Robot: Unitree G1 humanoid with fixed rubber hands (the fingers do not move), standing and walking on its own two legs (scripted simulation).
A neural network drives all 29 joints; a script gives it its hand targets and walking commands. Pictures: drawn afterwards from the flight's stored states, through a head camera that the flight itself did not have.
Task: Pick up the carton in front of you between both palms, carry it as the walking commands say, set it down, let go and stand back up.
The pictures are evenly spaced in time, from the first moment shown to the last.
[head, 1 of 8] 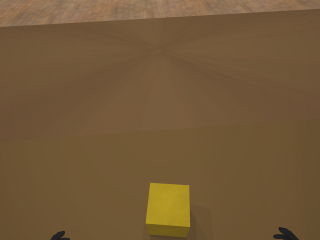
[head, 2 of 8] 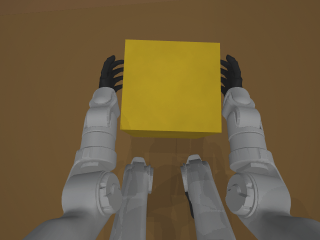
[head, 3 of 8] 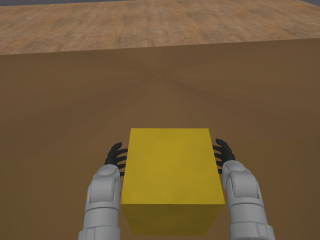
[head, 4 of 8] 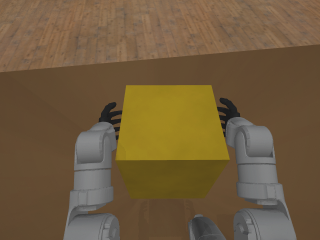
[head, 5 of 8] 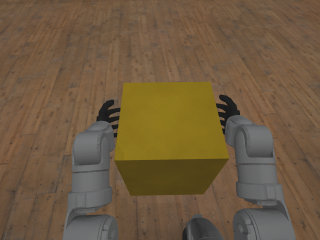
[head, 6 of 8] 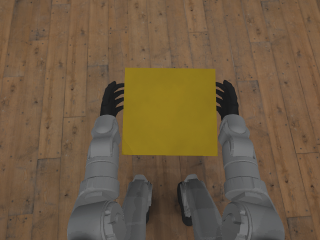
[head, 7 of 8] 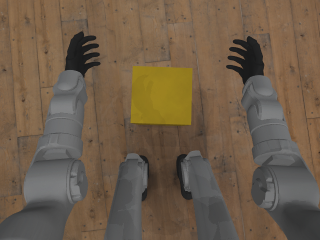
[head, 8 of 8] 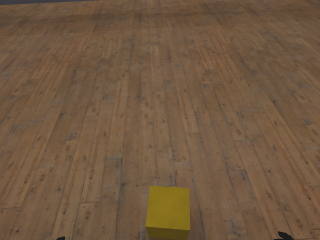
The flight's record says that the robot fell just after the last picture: no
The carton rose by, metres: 0.70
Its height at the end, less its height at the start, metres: -0.26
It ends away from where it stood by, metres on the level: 4.59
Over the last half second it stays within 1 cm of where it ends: yes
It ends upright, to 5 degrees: yes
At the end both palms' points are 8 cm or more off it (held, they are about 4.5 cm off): yes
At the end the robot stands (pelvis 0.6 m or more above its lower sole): yes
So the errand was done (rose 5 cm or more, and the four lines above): yes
